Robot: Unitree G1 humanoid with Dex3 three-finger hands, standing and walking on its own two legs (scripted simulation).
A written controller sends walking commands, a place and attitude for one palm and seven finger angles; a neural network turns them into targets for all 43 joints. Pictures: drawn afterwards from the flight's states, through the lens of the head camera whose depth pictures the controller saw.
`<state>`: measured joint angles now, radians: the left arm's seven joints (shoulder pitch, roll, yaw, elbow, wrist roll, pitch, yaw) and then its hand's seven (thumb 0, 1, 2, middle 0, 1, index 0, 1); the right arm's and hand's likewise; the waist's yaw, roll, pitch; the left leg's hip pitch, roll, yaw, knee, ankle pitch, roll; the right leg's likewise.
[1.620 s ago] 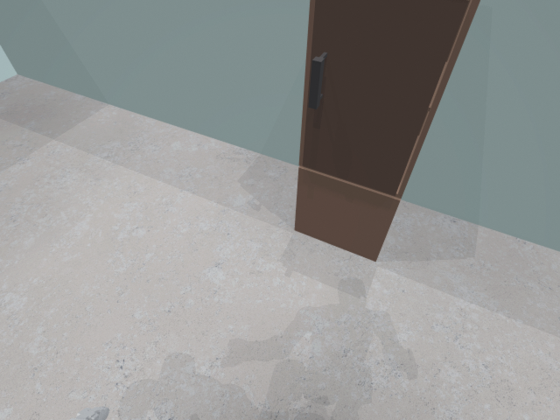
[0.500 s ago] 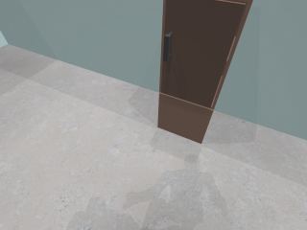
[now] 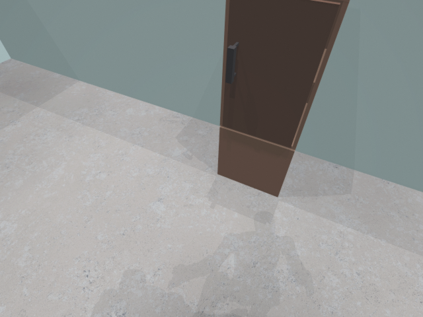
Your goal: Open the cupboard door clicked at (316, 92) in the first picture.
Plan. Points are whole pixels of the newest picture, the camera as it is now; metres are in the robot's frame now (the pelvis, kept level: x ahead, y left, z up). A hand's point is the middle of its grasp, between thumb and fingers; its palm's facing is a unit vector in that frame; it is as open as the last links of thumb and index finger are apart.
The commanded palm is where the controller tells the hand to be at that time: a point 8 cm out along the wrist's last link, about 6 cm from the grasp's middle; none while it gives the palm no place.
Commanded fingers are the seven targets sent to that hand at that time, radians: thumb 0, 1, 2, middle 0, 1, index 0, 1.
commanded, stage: turn to face it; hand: left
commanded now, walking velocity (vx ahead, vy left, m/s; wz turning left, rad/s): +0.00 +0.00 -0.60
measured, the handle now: (233, 62) +0.99 -0.02 +0.00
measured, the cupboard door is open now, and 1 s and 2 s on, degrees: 0 0 0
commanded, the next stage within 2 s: take the last steps up to it in 0.74 s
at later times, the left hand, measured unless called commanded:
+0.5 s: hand out of the picture +0.04 +0.17 -0.17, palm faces -0.15 -0.96 -0.24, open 7.4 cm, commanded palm none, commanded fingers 0.00 0.90 0.90 -0.20 -0.30 -0.20 -0.30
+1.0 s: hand out of the picture +0.08 +0.21 -0.17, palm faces -0.34 -0.92 -0.22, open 7.4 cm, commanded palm none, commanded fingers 0.00 0.90 0.90 -0.20 -0.30 -0.20 -0.30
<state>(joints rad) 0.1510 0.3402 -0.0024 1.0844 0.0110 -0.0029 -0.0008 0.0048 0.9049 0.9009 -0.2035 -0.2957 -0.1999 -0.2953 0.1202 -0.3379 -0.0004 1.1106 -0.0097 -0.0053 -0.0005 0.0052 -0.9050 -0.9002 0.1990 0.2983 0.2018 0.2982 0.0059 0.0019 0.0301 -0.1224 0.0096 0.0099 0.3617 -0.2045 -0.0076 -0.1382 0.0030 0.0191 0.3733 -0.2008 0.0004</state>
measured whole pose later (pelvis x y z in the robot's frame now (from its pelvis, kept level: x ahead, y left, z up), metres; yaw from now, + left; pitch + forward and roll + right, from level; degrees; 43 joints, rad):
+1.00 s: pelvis -0.04 +0.04 -0.01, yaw -22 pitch -1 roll -1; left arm 0.25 0.22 0.06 0.98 0.03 0.05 -0.01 0.00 0.91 0.90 -0.20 -0.29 -0.19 -0.29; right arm 0.31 -0.17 -0.03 1.02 -0.03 0.00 -0.02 0.00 -0.91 -0.90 0.20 0.30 0.20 0.30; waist -0.02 0.00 0.00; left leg -0.18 0.05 0.10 0.48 -0.29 0.02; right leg -0.30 -0.01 -0.04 0.71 -0.43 0.02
